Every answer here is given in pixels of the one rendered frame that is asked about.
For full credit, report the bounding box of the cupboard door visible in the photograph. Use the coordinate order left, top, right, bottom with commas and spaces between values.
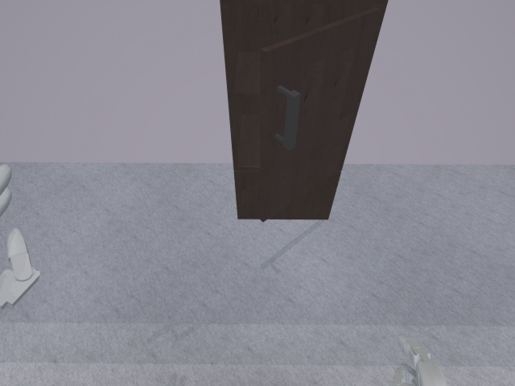
260, 7, 381, 222

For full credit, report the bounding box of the handle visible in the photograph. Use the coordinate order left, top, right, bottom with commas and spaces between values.
275, 85, 301, 150

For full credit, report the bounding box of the robot left hand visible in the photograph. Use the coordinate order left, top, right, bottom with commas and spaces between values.
0, 164, 40, 312

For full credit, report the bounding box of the robot right hand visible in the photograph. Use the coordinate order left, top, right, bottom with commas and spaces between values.
389, 335, 448, 386

